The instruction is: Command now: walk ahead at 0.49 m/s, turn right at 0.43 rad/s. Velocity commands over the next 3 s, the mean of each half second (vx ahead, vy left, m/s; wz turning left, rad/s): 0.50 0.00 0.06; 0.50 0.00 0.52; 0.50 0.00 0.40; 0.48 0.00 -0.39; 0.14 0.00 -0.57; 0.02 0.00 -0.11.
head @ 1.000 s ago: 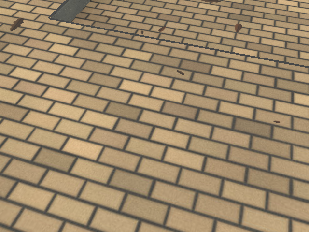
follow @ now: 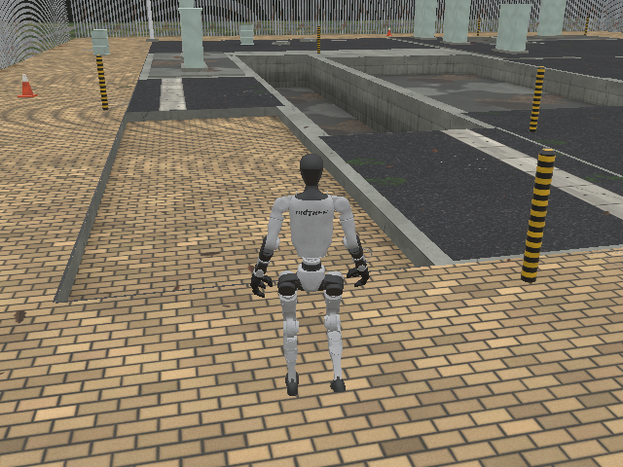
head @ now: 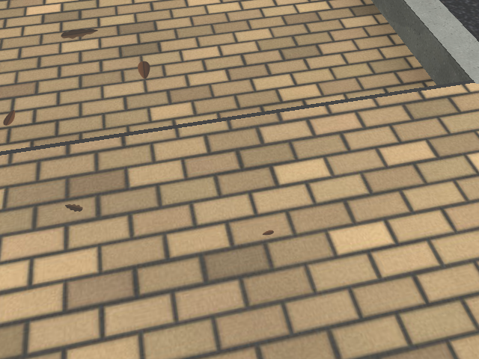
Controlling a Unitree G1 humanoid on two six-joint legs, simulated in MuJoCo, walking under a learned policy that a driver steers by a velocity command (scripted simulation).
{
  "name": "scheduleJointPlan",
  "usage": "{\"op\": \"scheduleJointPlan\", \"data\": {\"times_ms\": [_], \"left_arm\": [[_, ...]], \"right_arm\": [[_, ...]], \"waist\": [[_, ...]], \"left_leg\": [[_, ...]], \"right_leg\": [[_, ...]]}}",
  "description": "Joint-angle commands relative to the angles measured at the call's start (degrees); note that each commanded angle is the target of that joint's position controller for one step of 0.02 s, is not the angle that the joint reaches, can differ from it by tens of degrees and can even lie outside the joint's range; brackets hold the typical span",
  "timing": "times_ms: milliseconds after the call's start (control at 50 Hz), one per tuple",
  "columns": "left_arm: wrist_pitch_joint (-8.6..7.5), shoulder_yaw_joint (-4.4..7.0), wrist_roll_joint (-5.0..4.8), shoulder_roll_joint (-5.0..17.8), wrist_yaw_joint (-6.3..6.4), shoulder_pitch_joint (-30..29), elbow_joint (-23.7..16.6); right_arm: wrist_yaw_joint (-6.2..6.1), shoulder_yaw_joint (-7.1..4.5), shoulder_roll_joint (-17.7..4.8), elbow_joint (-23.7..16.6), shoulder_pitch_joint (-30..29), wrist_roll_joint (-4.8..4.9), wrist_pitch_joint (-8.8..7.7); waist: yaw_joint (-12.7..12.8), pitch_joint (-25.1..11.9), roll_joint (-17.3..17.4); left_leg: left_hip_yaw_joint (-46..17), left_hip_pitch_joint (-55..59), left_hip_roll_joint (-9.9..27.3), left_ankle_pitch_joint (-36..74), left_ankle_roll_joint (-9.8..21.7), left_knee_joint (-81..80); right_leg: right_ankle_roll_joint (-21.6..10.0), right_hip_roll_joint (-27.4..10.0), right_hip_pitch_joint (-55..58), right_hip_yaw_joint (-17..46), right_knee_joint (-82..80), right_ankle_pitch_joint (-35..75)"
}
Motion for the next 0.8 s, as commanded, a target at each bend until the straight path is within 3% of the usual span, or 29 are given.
{"op": "scheduleJointPlan", "data": {"times_ms": [20, 80, 140, 180, 240, 280, 300, 320, 340, 360, 380, 400, 440, 480, 500, 560, 680, 760, 800], "left_arm": [[-0.05, 0.37, -0.08, 0.9, -0.26, 2.8, -3.7], [-0.05, -0.16, 0.92, 0.8, -0.26, -2.5, -6.3], [-1.16, -0.9, 1.52, 0.6, -1.06, -8.7, -8.3], [-1.79, -1.29, 1.23, 0.3, -1.54, -13.4, -9.4], [-2.43, -1.07, 0.47, 1.8, -2.26, -17.8, -11.4], [-2.97, -0.35, 0.31, 3.9, -2.55, -16.9, -11.8], [-3.21, 0.26, 0.43, 4.9, -2.5, -14.0, -11.0], [-3.3, 1.57, 0.71, 7.1, -2.08, -7.3, -9.0], [-3.27, 3.07, 1.58, 10.9, -1.35, 2.8, -7.2], [-2.52, 4.28, 2.96, 16.5, -0.83, 8.4, -6.7], [-2.56, 3.45, 2.89, 13.3, -1.13, 10.0, -6.2], [-2.81, 2.19, 2.1, 9.0, -1.4, 6.4, -6.4], [-3.12, 0.84, 1.73, 4.5, -1.9, -1.4, -6.5], [-3.75, 0.65, 2.15, 2.8, -2.07, -4.8, -5.8], [-4.14, 0.92, 2.23, 3.1, -1.95, -4.9, -5.2], [-4.48, 1.73, 2.47, 4.6, -1.08, -3.6, -3.3], [-3.47, 2.7, 2.09, 7.7, 0.2, -1.0, -1.0], [-2.14, 3.23, 1.1, 9.2, 0.31, 2.0, 0.7], [-1.36, 3.51, 0.68, 10.3, 0.33, 1.8, 0.9]], "right_arm": [[0.52, -1.13, -4.5, -0.5, 2.9, 0.02, -0.98], [0.65, -1.86, -7.0, 1.1, 4.2, 0.54, -1.27], [0.32, -1.87, -8.1, 1.9, 5.6, 1.36, -0.27], [0.25, -1.78, -8.9, 2.5, 7.8, 1.92, 0.46], [0.12, -1.88, -10.4, 3.8, 11.6, 2.4, 1.38], [-0.11, -1.98, -10.9, 4.1, 11.7, 2.53, 2.02], [-0.27, -2.0, -11.3, 4.1, 10.9, 2.54, 2.39], [-0.36, -1.57, -10.3, 4.0, 10.9, 2.25, 2.51], [-0.34, -0.38, -7.1, 2.7, 10.0, 1.36, 2.28], [-0.42, 1.43, -0.2, 0.9, 14.7, 0.93, 1.43], [-0.43, 0.84, -3.1, 1.6, 16.8, 2.64, 0.67], [-0.53, -0.51, -7.3, 1.0, 13.6, 3.82, 0.76], [-0.94, -0.97, -6.8, 0.1, 8.6, 2.62, 1.64], [-0.68, -1.32, -5.0, 0.1, 9.3, 2.43, 3.31], [-0.47, -1.2, -3.8, -0.2, 9.2, 2.5, 3.96], [-0.34, -1.31, -2.8, -2.0, 6.5, 2.13, 4.99], [1.61, -0.66, -1.7, -6.3, -4.5, 1.58, 4.74], [2.89, -0.46, -1.9, -9.8, -10.8, 1.83, 4.7], [3.4, -0.82, -2.7, -11.2, -11.3, 1.88, 4.76]], "waist": [[0.4, -2.5, 5.4], [0.3, -0.5, 3.9], [-1.1, 0.3, 3.8], [-2.9, 1.1, 4.5], [-4.0, 1.5, 6.0], [-2.3, 0.8, 7.2], [0.0, -0.5, 7.4], [3.3, -4.3, 6.6], [7.8, -11.7, 3.4], [6.6, -19.2, -11.4], [6.8, -22.9, -13.8], [6.0, -14.9, -9.2], [2.9, -6.9, -4.3], [0.0, -3.8, -5.3], [-0.5, -3.2, -4.4], [-0.9, -1.0, -1.7], [2.4, 2.6, -0.6], [4.3, 4.6, -0.6], [3.4, 3.9, -1.4]], "left_leg": [[-15.7, 8.3, 15.7, 2.8, 10.5, -14.7], [-12.4, 8.8, 16.7, 7.7, 12.3, -16.9], [-8.4, 9.0, 14.5, 10.6, 11.2, -16.8], [-6.8, 7.7, 12.9, 10.0, 10.0, -15.7], [-9.4, 10.5, 14.9, 7.1, 9.2, -13.2], [-11.7, 12.6, 16.4, 5.8, 7.9, -10.3], [-11.6, 12.3, 16.0, 8.1, 6.9, -7.0], [-9.8, 10.5, 13.4, 13.9, 5.4, 0.7], [-6.7, 2.4, 9.8, 9.0, 3.0, 15.9], [-2.1, -18.1, 1.7, -15.6, -0.9, 37.3], [-9.9, -24.8, 1.4, -25.1, -0.8, 48.8], [-11.2, -28.7, 4.2, -21.0, -0.3, 52.3], [-9.6, -25.9, 8.2, -12.1, -0.3, 48.6], [-9.8, -20.8, 9.9, -7.5, -0.5, 45.4], [-9.6, -20.3, 10.0, -6.2, -0.7, 44.9], [-10.6, -23.6, 9.9, -1.1, -1.2, 40.7], [-6.1, -23.9, 8.9, 10.8, -0.8, 23.0], [-2.7, -25.0, 8.3, 6.5, 1.1, 16.9], [-0.1, -22.3, 6.5, 1.3, 2.8, 15.1]], "right_leg": [[0.0, -5.8, -9.0, 2.0, -1.5, 3.0], [0.7, -6.8, -13.5, 1.7, -9.9, 7.4], [1.2, -7.2, -12.4, -1.8, -21.8, 16.4], [1.8, -5.2, -8.5, -4.2, -29.1, 19.5], [2.0, -3.4, -5.8, -4.5, -35.4, 18.5], [1.0, -2.3, -2.2, -4.2, -39.2, 16.0], [0.3, -1.3, 2.9, -4.9, -41.5, 15.4], [-1.0, -0.4, 12.8, -5.5, -42.7, 14.6], [-4.1, -7.4, 27.9, 0.9, -41.5, 14.7], [-10.4, -22.4, 46.5, 22.7, -44.9, 9.8], [-13.9, -25.4, 46.1, 36.6, -51.2, 3.3], [-11.9, -23.6, 40.3, 28.5, -51.7, 3.0], [-8.9, -18.3, 27.2, 14.3, -54.9, 9.3], [-7.8, -15.5, 20.1, 6.1, -58.8, 14.8], [-8.1, -15.3, 18.8, 3.6, -60.0, 18.2], [-8.5, -15.6, 19.1, -2.6, -61.5, 24.0], [-6.8, -15.3, 21.9, -11.9, -62.7, 22.6], [-5.7, -17.0, 28.5, -14.7, -60.2, 24.1], [-4.6, -17.4, 30.9, -16.4, -56.2, 33.4]]}}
